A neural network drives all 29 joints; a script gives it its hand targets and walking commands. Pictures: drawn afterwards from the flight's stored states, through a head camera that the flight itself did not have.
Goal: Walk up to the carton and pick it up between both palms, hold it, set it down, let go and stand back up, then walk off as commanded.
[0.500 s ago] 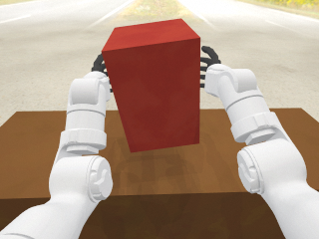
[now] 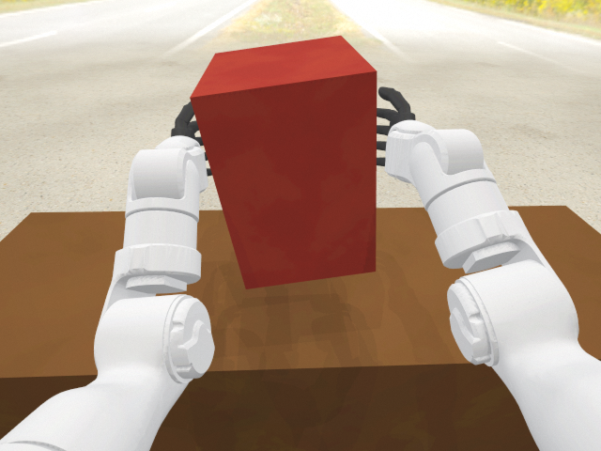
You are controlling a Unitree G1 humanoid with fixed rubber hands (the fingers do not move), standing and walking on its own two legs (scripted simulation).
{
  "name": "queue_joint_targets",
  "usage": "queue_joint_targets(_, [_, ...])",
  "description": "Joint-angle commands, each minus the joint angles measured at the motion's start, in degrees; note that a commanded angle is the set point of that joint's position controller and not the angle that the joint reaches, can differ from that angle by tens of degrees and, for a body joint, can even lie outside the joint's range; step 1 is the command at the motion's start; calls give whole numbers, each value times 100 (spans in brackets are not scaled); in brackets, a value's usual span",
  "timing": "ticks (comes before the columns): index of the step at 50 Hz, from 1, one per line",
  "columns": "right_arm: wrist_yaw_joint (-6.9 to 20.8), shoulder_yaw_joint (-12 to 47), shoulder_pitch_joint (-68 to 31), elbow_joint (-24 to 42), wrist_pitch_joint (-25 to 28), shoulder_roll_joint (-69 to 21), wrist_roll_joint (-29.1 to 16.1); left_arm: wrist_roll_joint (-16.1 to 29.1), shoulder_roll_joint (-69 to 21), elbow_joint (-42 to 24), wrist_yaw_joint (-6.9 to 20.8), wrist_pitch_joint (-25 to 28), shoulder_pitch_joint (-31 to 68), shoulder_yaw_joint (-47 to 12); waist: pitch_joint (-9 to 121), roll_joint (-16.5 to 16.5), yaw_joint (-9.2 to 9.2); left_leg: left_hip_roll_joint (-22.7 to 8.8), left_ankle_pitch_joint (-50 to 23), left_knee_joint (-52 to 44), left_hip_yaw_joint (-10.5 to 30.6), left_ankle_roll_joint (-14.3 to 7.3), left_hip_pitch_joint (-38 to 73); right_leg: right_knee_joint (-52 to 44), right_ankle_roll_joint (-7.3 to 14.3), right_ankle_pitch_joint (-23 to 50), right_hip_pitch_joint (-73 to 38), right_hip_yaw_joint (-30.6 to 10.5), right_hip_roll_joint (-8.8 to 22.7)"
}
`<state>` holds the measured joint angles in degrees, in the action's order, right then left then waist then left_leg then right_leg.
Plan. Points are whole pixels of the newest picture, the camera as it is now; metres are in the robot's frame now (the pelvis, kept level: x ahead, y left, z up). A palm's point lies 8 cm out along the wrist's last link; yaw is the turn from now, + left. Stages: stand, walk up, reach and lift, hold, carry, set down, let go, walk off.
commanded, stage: hold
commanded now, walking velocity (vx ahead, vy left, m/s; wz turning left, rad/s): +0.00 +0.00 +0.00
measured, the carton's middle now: (294, 160) +0.39 +0.01 +0.27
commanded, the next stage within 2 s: none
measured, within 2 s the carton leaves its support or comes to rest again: neither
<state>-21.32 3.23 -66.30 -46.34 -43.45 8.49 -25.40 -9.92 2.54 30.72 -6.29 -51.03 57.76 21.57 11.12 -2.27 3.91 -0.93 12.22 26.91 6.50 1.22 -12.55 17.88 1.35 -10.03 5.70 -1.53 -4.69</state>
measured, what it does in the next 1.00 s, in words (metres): stands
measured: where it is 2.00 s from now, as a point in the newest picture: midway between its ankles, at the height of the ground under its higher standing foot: outside the picture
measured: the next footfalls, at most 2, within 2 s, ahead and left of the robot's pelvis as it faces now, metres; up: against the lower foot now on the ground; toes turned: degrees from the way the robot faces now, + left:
none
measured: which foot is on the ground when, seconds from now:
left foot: down 0.00-1.00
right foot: down 0.00-1.00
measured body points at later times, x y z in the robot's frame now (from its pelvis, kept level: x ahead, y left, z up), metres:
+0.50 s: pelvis -0.01 +0.00 +0.00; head -0.09 +0.01 +0.44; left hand +0.39 +0.14 +0.28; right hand +0.38 -0.13 +0.30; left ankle +0.03 +0.13 -0.74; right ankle +0.00 -0.11 -0.74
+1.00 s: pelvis +0.00 +0.00 +0.00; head -0.08 +0.01 +0.44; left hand +0.39 +0.14 +0.29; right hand +0.39 -0.12 +0.30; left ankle +0.03 +0.13 -0.74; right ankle +0.00 -0.11 -0.74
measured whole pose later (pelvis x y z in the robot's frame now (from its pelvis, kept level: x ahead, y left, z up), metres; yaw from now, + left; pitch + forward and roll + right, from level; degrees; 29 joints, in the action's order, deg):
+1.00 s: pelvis +0.00 +0.00 +0.00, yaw +1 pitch -2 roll -3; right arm -21.3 2.3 -66.6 -46.5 -43.5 8.6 -25.1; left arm -9.8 2.8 32.0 -6.3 -50.6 58.7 21.1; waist 10.6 -2.5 4.0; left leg -0.6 12.1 26.8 7.0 1.1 -12.8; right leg 17.5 1.2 -9.9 5.6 -1.2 -4.5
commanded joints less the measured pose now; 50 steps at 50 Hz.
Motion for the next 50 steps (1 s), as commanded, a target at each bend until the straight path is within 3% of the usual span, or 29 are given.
queue_joint_targets(1, [969, 493, -5300, 1928, 343, -4031, -990, 1068, -3453, -1010, 985, 543, 5796, -1922, 2388, -187, 55, 313, -1504, -281, -313, 296, 912, -206, -448, 1377, -421, -17, -59])
queue_joint_targets(5, [931, 564, -5554, 2328, 393, -3829, -1093, 1150, -3478, -924, 983, 489, 5613, -2021, 2575, -179, 142, 291, -1705, -249, -286, 312, 1036, -209, -407, 1580, -548, -3, -79])
queue_joint_targets(7, [976, 288, -5681, 1980, 405, -3808, -946, 1108, -3591, -727, 997, 539, 5850, -2086, 2224, -365, 197, 259, -1315, -339, -226, 336, 853, -285, -364, 1063, -362, -31, -42])
queue_joint_targets(9, [999, 351, -5456, 1960, 397, -3928, -978, 1092, -3568, -977, 1001, 554, 5844, -2068, 2392, -264, 254, 264, -1457, -335, -284, 317, 871, -251, -385, 1259, -400, 15, -50])
queue_joint_targets(11, [995, 418, -5513, 1793, 372, -3800, -963, 934, -3379, -490, 985, 545, 5645, -1714, 2084, -117, 15, 253, -1358, -374, -248, 288, 781, -277, -401, 1072, -426, 10, -17])
queue_joint_targets(13, [987, 602, -5553, 2099, 422, -3943, -1072, 1089, -3553, -967, 972, 602, 5645, -2011, 2660, -168, 92, 277, -1677, -265, -290, 292, 1000, -195, -409, 1501, -538, 8, -49])
queue_joint_targets(16, [983, 567, -5591, 2123, 417, -4001, -1100, 1227, -3655, -1185, 897, 661, 5902, -2247, 2851, -260, 163, 265, -1705, -213, -220, 328, 1046, -163, -393, 1449, -470, 35, -101])
queue_joint_targets(19, [1045, 460, -5564, 1955, 423, -3960, -1026, 1131, -3609, -956, 885, 642, 5958, -2051, 2660, -220, 36, 239, -1434, -309, -236, 304, 943, -209, -371, 1037, -319, 44, -107])
queue_joint_targets(22, [1058, 444, -5721, 1867, 476, -3913, -1010, 1133, -3619, -826, 863, 644, 5910, -1985, 2618, -233, 85, 257, -1401, -318, -269, 306, 870, -210, -358, 953, -327, 41, -88])
queue_joint_targets(26, [1024, 766, -5647, 2263, 485, -4134, -1161, 1201, -3527, -1150, 814, 693, 5983, -2019, 3109, -125, -27, 290, -1941, -98, -239, 314, 1066, -101, -419, 1527, -481, 50, -99])
queue_joint_targets(27, [993, 599, -5409, 2075, 413, -4039, -1099, 1208, -3615, -1036, 822, 674, 5937, -2147, 2840, -257, 164, 290, -1687, -162, -234, 326, 1019, -145, -385, 1432, -457, 38, -84])
queue_joint_targets(28, [1039, 564, -5476, 1914, 389, -4043, -1026, 1156, -3515, -939, 832, 660, 6046, -2004, 2610, -202, 15, 295, -1439, -258, -238, 293, 888, -201, -390, 1143, -322, -1, -76])
queue_joint_targets(29, [1014, 496, -5468, 1924, 417, -4073, -999, 1193, -3591, -858, 865, 645, 5900, -2022, 2713, -118, 89, 299, -1375, -273, -271, 249, 936, -208, -398, 1057, -302, 34, -75])
queue_joint_targets(30, [1010, 475, -5625, 1946, 440, -4003, -977, 1110, -3587, -667, 867, 624, 5809, -1960, 2539, -176, 59, 276, -1304, -310, -266, 279, 945, -284, -380, 898, -182, 12, -61])
queue_joint_targets(31, [1009, 538, -5486, 1902, 415, -4122, -985, 1168, -3401, -973, 892, 660, 6040, -1945, 2649, -115, -18, 316, -1322, -326, -324, 227, 948, -232, -420, 1049, -346, -24, -22])
queue_joint_targets(33, [969, 472, -5540, 2104, 417, -3902, -987, 1170, -3562, -777, 906, 628, 5730, -2023, 2735, -119, 189, 312, -1478, -282, -256, 272, 948, -217, -410, 1315, -434, 18, -46])
queue_joint_targets(34, [974, 508, -5660, 2208, 465, -4027, -1066, 1243, -3629, -939, 877, 659, 5906, -2169, 2724, -305, 154, 304, -1616, -228, -272, 314, 936, -185, -400, 1430, -370, -25, -35])
queue_joint_targets(35, [950, 569, -5543, 2251, 436, -3937, -1158, 1279, -3659, -1151, 869, 639, 5812, -2263, 2902, -224, 209, 299, -1847, -161, -235, 342, 1094, -162, -402, 1679, -557, 17, -101])
queue_joint_targets(36, [921, 591, -5603, 2308, 385, -3935, -1150, 1178, -3561, -750, 905, 586, 5650, -2007, 2658, -88, 92, 287, -1639, -179, -258, 293, 942, -172, -425, 1575, -462, -14, -62])
queue_joint_targets(38, [927, 688, -5472, 2124, 385, -4024, -1141, 1142, -3492, -864, 913, 615, 5678, -1975, 2596, -70, -28, 312, -1585, -244, -273, 267, 908, -200, -428, 1611, -554, -85, 9])
queue_joint_targets(42, [949, 612, -5466, 2186, 417, -4034, -1098, 1090, -3537, -991, 948, 560, 5615, -1958, 2572, -185, 21, 286, -1736, -246, -289, 299, 1030, -187, -446, 1474, -401, -14, -84])
queue_joint_targets(43, [919, 545, -5381, 2089, 369, -4014, -1125, 1125, -3530, -1053, 932, 567, 5667, -2084, 2601, -301, 188, 299, -1766, -235, -246, 313, 1036, -200, -410, 1623, -497, 7, -72])
queue_joint_targets(44, [931, 597, -5518, 2158, 380, -3995, -1143, 1152, -3562, -1057, 933, 552, 5768, -2099, 2690, -221, 95, 311, -1755, -188, -255, 338, 997, -140, -411, 1664, -537, 18, -74])
queue_joint_targets(45, [898, 589, -5401, 2299, 353, -3986, -1134, 1157, -3557, -943, 953, 547, 5551, -2083, 2623, -130, 168, 321, -1721, -208, -253, 318, 983, -182, -449, 1817, -620, -49, -25])
queue_joint_targets(46, [910, 646, -5528, 2187, 354, -4060, -1153, 1106, -3522, -1031, 954, 567, 5683, -1961, 2603, -168, 43, 276, -1808, -235, -248, 309, 970, -146, -431, 1761, -543, 24, -94])
queue_joint_targets(47, [890, 616, -5527, 2298, 341, -3892, -1142, 1142, -3489, -875, 958, 528, 5564, -2006, 2624, -66, 148, 325, -1773, -215, -281, 308, 1006, -164, -440, 1867, -617, 0, -54])
queue_joint_targets(48, [891, 710, -5660, 2426, 392, -3962, -1138, 1113, -3480, -779, 977, 541, 5551, -1914, 2626, -3, 34, 293, -1722, -245, -256, 287, 952, -186, -453, 1677, -554, 9, -72])
queue_joint_targets(49, [882, 564, -5553, 2334, 386, -3959, -1093, 1154, -3531, -983, 968, 561, 5696, -2110, 2659, -133, 201, 307, -1698, -220, -262, 314, 954, -178, -407, 1672, -588, 13, -54])
queue_joint_targets(50, [898, 720, -5550, 2414, 397, -4038, -1158, 1207, -3614, -1077, 929, 561, 5607, -2171, 2793, -178, 116, 293, -1838, -184, -244, 329, 1005, -148, -403, 1717, -602, 12, -99])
